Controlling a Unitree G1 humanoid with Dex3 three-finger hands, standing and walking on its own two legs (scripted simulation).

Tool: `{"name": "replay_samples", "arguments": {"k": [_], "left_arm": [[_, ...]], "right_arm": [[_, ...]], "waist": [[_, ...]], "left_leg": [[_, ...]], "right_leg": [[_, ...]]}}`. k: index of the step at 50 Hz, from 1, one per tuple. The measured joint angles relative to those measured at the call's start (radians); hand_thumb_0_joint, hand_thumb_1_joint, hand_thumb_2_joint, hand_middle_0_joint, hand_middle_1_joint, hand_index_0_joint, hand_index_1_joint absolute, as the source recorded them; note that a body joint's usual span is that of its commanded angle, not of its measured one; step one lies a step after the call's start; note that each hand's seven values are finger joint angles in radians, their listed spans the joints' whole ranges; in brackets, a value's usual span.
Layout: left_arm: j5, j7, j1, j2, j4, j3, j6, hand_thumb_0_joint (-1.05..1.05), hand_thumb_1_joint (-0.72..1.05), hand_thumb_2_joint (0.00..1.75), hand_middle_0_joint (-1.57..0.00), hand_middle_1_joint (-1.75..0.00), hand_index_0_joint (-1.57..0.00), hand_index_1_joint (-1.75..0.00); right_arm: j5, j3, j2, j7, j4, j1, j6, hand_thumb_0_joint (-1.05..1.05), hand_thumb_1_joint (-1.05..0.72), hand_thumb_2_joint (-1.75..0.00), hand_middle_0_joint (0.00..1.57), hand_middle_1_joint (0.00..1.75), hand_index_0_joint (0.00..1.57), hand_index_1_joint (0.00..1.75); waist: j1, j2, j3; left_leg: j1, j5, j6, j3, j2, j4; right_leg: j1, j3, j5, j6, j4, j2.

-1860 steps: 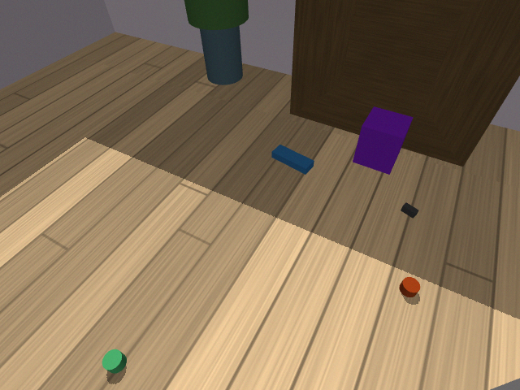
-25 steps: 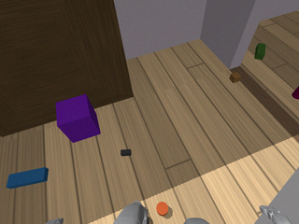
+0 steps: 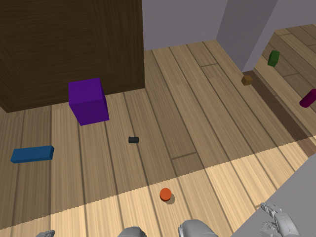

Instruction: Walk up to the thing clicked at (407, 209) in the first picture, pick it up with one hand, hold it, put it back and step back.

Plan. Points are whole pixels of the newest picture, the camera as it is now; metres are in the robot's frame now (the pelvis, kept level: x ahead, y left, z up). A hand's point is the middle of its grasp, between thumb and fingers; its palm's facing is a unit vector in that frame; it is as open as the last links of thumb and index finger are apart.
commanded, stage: step back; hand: left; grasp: from above
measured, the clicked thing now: (133, 140) +0.74 +0.20 -0.75
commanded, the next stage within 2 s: stand in 1.98 s
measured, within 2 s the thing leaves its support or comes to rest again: neither
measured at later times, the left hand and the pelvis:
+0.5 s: hand out of the picture -0.07 +0.27 -0.15, palm faces +0.04 -0.90 -0.44, open 7.4 cm; pelvis -0.17 -0.02 -0.02, yaw +2 degrees
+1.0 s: hand out of the picture -0.26 +0.21 -0.14, palm faces -0.02 -0.90 -0.43, open 7.4 cm; pelvis -0.34 -0.06 -0.01, yaw -1 degrees
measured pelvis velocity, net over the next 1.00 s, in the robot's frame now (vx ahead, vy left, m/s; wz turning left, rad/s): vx -0.34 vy -0.06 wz -0.01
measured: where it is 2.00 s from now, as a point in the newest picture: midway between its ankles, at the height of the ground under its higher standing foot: outside the picture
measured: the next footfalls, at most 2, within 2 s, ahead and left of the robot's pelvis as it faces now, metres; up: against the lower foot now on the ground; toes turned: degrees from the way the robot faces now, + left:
right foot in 0.18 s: -0.07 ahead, -0.16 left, +0.00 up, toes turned -1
left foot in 0.46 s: -0.11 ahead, +0.10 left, +0.00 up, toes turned +0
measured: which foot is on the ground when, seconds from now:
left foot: down 0.00-0.20, up 0.22-0.44, down 0.46-0.82, up 0.84-1.00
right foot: up 0.00-0.16, down 0.18-0.48, up 0.50-0.78, down 0.80-1.00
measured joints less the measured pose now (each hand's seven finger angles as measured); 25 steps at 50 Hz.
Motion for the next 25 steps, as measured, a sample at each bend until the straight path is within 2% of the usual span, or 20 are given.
{"name": "replay_samples", "arguments": {"k": [4,6,8,9,10,11,13,15,17,19,21,23,24,25], "left_arm": [[0.001,-0.006,0.024,-0.001,0.009,0.0,0.002,0.01,0.91,0.9,-0.2,-0.3,-0.2,-0.3],[0.0,-0.01,0.028,-0.005,0.013,-0.002,0.0,0.01,0.91,0.9,-0.2,-0.3,-0.2,-0.3],[-0.001,-0.018,0.036,-0.012,0.017,-0.004,-0.009,0.01,0.91,0.9,-0.2,-0.3,-0.2,-0.3],[0.001,-0.021,0.041,-0.016,0.021,-0.003,-0.016,0.01,0.91,0.9,-0.2,-0.3,-0.2,-0.3],[0.008,-0.023,0.039,-0.031,0.028,-0.003,-0.019,0.01,0.91,0.9,-0.2,-0.3,-0.2,-0.3],[0.012,-0.028,0.042,-0.041,0.027,-0.006,-0.018,0.01,0.91,0.9,-0.2,-0.3,-0.2,-0.3],[0.021,-0.033,0.059,-0.047,0.013,-0.015,-0.016,0.01,0.9,0.9,-0.2,-0.3,-0.21,-0.3],[0.024,-0.025,0.07,-0.056,0.006,-0.021,-0.018,0.01,0.9,0.9,-0.2,-0.3,-0.21,-0.3],[0.032,-0.017,0.067,-0.056,-0.002,-0.019,-0.015,0.01,0.9,0.9,-0.2,-0.3,-0.21,-0.3],[0.039,-0.01,0.055,-0.048,-0.018,-0.018,-0.016,0.01,0.9,0.9,-0.2,-0.3,-0.21,-0.3],[0.041,-0.003,0.037,-0.034,-0.041,-0.017,-0.018,0.01,0.9,0.9,-0.2,-0.3,-0.21,-0.3],[0.032,0.0,0.014,-0.015,-0.064,-0.017,-0.014,0.01,0.9,0.9,-0.2,-0.3,-0.21,-0.3],[0.027,0.002,-0.007,0.0,-0.07,-0.015,-0.01,0.01,0.9,0.9,-0.2,-0.3,-0.21,-0.3],[0.022,0.004,-0.025,0.009,-0.071,-0.01,-0.005,0.01,0.9,0.9,-0.2,-0.3,-0.21,-0.3]], "right_arm": [[0.001,0.013,0.005,0.004,-0.054,-0.029,-0.019,0.01,-0.9,-0.89,0.21,0.3,0.2,0.3],[0.0,0.022,0.003,0.009,-0.086,-0.043,-0.022,0.01,-0.9,-0.89,0.22,0.3,0.2,0.3],[0.002,0.032,-0.001,0.015,-0.116,-0.055,-0.02,0.01,-0.9,-0.89,0.22,0.3,0.2,0.3],[0.005,0.037,-0.003,0.018,-0.128,-0.059,-0.017,0.01,-0.9,-0.89,0.22,0.3,0.2,0.3],[0.008,0.036,-0.01,0.018,-0.132,-0.066,-0.014,0.01,-0.9,-0.89,0.23,0.3,0.2,0.3],[0.013,0.031,-0.01,0.014,-0.128,-0.065,-0.007,0.01,-0.9,-0.89,0.23,0.3,0.2,0.3],[0.018,0.022,-0.005,0.003,-0.106,-0.046,0.015,0.01,-0.9,-0.89,0.23,0.3,0.2,0.3],[0.021,0.011,-0.016,-0.003,-0.085,-0.021,0.028,0.01,-0.9,-0.89,0.23,0.3,0.2,0.3],[0.022,-0.002,-0.032,-0.007,-0.069,0.009,0.028,0.01,-0.9,-0.89,0.22,0.3,0.2,0.3],[0.021,-0.014,-0.048,-0.009,-0.054,0.041,0.028,0.01,-0.9,-0.89,0.22,0.3,0.2,0.3],[0.015,-0.026,-0.062,-0.009,-0.037,0.069,0.03,0.01,-0.9,-0.89,0.21,0.3,0.2,0.3],[0.007,-0.036,-0.073,-0.009,-0.018,0.096,0.025,0.01,-0.9,-0.89,0.21,0.3,0.2,0.3],[0.0,-0.043,-0.064,-0.012,0.0,0.098,0.022,0.01,-0.9,-0.89,0.21,0.3,0.2,0.3],[-0.006,-0.043,-0.054,-0.011,0.015,0.098,0.024,0.01,-0.9,-0.89,0.21,0.3,0.2,0.3]], "waist": [[0.005,0.004,0.014],[0.01,0.014,0.014],[0.015,0.028,0.002],[0.018,0.04,-0.008],[0.014,0.075,-0.007],[0.01,0.091,-0.015],[0.037,0.066,-0.042],[0.049,0.053,-0.056],[0.043,0.046,-0.06],[0.032,0.04,-0.055],[0.017,0.035,-0.042],[-0.002,0.029,-0.027],[-0.005,-0.001,-0.004],[0.002,-0.028,0.019]], "left_leg": [[-0.042,0.03,-0.008,0.022,0.023,0.016],[-0.071,0.043,-0.018,0.03,0.036,0.035],[-0.108,0.051,-0.031,0.033,0.051,0.066],[-0.13,0.052,-0.04,0.03,0.06,0.089],[-0.148,0.048,-0.037,0.005,0.075,0.111],[-0.168,-0.03,-0.034,-0.03,0.057,0.147],[-0.21,-0.197,-0.038,-0.079,-0.028,0.307],[-0.231,-0.23,-0.037,-0.107,-0.094,0.466],[-0.219,-0.235,-0.037,-0.104,-0.118,0.541],[-0.166,-0.253,-0.037,-0.086,-0.106,0.494],[-0.085,-0.256,-0.034,-0.057,-0.076,0.347],[0.015,-0.156,-0.029,-0.024,-0.047,0.119],[0.031,-0.111,-0.026,-0.009,-0.064,0.076],[0.027,-0.098,-0.023,0.007,-0.078,0.079]], "right_leg": [[0.082,-0.013,-0.011,0.015,-0.148,-0.04],[0.126,-0.043,-0.001,0.009,-0.261,-0.066],[0.19,-0.083,0.061,-0.008,-0.434,-0.091],[0.221,-0.097,0.062,-0.01,-0.515,-0.093],[0.224,-0.116,0.063,-0.01,-0.525,-0.072],[0.212,-0.13,0.071,-0.014,-0.512,-0.069],[0.179,-0.114,0.087,-0.024,-0.489,-0.098],[0.165,-0.106,0.118,-0.026,-0.508,-0.124],[0.149,-0.11,0.148,-0.023,-0.528,-0.143],[0.126,-0.121,0.172,-0.014,-0.537,-0.156],[0.098,-0.138,0.186,-0.005,-0.528,-0.167],[0.058,-0.157,0.183,0.005,-0.484,-0.179],[0.037,-0.148,0.177,0.007,-0.449,-0.202],[0.018,-0.117,0.162,-0.004,-0.413,-0.202]]}}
